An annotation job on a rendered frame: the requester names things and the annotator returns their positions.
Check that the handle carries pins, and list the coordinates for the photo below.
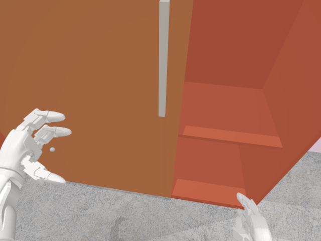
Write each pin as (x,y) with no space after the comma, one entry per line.
(164,10)

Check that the robot left hand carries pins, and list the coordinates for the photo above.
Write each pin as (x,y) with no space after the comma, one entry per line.
(14,153)

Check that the robot left forearm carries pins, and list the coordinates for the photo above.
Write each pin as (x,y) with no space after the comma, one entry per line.
(10,184)

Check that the robot right hand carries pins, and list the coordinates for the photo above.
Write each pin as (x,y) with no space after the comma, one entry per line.
(256,226)

